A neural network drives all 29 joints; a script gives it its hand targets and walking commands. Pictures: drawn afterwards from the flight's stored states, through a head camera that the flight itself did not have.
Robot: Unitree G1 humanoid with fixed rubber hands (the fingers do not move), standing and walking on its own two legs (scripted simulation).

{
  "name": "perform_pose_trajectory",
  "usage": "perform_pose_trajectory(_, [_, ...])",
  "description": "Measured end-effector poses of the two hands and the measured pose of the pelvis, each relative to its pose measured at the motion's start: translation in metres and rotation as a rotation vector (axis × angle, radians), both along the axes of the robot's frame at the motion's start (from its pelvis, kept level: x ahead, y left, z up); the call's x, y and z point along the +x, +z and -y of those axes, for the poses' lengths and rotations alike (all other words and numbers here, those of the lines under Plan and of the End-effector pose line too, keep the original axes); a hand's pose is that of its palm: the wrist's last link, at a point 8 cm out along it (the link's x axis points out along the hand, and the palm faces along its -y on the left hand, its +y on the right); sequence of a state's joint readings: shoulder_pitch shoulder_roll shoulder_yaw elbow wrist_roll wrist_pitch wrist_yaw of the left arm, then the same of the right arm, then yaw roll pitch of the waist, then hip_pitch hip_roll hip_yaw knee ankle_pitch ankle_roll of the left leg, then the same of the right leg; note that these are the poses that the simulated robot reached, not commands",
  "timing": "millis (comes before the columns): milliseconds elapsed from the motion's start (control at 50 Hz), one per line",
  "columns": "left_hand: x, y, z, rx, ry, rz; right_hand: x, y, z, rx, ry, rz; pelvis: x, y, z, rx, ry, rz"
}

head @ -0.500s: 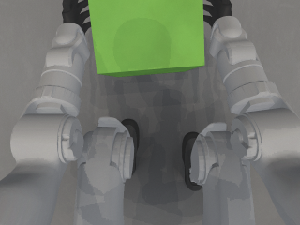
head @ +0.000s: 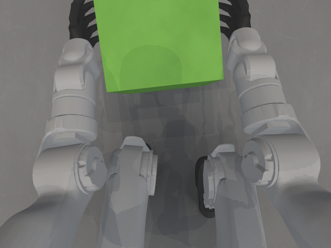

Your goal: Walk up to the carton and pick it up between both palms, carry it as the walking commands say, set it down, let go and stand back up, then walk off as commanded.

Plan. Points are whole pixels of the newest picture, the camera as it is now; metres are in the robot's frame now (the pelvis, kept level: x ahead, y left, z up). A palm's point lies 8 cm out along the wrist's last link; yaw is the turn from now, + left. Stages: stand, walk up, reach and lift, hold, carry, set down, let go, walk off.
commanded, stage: reach and lift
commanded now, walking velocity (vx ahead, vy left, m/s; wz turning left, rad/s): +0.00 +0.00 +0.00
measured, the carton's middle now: (161, 49) +0.52 +0.08 -0.19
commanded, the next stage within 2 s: none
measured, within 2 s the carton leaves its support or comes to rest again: neither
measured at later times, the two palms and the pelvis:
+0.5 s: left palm (68, 35) +0.49 +0.22 -0.05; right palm (254, 24) +0.53 -0.08 -0.05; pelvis +0.00 +0.00 +0.05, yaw +0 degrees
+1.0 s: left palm (42, 25) +0.48 +0.22 +0.03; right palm (286, 9) +0.52 -0.08 +0.03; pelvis +0.01 +0.00 +0.10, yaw +0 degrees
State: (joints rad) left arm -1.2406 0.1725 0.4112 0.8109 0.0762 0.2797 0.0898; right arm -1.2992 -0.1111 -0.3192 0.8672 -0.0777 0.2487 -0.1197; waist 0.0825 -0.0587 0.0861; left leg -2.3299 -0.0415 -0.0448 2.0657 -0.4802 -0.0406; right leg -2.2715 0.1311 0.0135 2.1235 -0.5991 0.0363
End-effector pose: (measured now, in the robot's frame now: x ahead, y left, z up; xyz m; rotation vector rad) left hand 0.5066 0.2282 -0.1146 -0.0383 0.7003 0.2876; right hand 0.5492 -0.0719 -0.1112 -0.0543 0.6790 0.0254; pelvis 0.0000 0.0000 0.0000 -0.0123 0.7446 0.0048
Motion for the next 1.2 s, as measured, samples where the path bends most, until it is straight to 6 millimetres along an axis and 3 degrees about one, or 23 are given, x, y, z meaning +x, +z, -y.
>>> perform_pose_trajectory(280, [-0.004, 0.025, 0.003, -0.002, 0.001, 0.009, -0.006, 0.025, 0.003, 0.005, -0.015, 0.008, 0.005, 0.023, -0.004, -0.013, 0.003, -0.053])
perform_pose_trajectory(760, [-0.022, 0.109, 0.008, -0.006, 0.018, 0.008, -0.023, 0.107, 0.008, 0.010, -0.021, 0.006, 0.004, 0.078, 0.000, -0.005, 0.008, -0.046])
perform_pose_trajectory(1200, [-0.037, 0.176, 0.013, -0.017, 0.026, 0.012, -0.037, 0.176, 0.013, 0.007, -0.025, 0.008, 0.017, 0.127, 0.000, -0.005, 0.011, -0.011])
